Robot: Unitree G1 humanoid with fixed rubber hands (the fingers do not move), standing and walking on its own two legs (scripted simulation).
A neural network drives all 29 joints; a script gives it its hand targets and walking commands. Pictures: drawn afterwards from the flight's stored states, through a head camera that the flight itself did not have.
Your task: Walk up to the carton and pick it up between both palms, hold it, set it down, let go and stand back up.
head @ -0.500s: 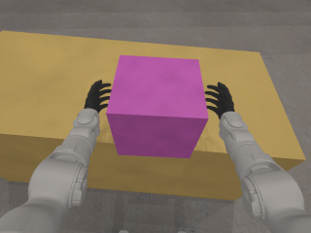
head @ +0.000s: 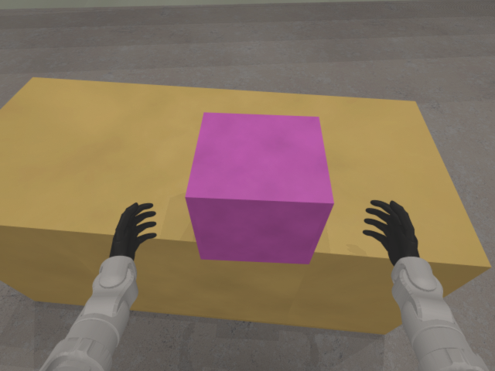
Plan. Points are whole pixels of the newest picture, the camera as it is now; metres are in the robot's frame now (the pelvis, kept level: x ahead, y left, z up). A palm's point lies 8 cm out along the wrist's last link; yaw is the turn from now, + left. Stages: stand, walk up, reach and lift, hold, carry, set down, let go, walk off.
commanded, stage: set down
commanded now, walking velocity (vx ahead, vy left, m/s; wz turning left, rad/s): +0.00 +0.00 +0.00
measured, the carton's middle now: (257, 190) +0.47 -0.01 -0.02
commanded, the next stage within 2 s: let go in 1.50 s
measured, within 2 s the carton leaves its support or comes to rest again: neither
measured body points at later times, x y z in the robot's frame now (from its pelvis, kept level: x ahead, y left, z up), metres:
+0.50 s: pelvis +0.01 +0.00 -0.01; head +0.05 +0.02 +0.44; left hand +0.27 +0.22 -0.07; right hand +0.27 -0.23 -0.05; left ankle +0.04 +0.11 -0.73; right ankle +0.03 -0.10 -0.73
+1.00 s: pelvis +0.05 -0.01 +0.01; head +0.08 -0.01 +0.46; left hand +0.27 +0.20 -0.06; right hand +0.27 -0.22 -0.06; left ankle +0.04 +0.11 -0.73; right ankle +0.03 -0.10 -0.73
